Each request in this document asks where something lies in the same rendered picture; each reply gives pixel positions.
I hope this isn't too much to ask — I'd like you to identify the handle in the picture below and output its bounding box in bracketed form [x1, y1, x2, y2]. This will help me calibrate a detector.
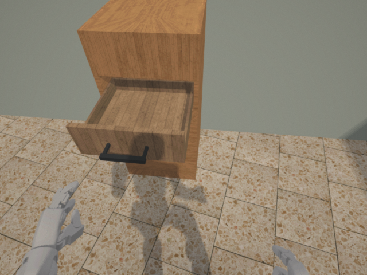
[99, 143, 149, 164]

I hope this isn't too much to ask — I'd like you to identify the drawer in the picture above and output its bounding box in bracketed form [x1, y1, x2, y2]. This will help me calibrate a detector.
[65, 78, 194, 163]

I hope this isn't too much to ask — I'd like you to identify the right robot hand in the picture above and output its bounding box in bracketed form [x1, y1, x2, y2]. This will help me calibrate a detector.
[272, 245, 309, 275]

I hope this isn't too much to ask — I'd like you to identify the cabinet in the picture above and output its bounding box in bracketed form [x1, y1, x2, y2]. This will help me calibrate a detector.
[77, 0, 206, 180]

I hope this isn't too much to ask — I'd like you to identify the left robot forearm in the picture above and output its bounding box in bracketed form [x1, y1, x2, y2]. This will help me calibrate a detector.
[16, 247, 58, 275]

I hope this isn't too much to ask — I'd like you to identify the left robot hand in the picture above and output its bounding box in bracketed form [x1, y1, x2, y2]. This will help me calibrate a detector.
[31, 181, 84, 251]

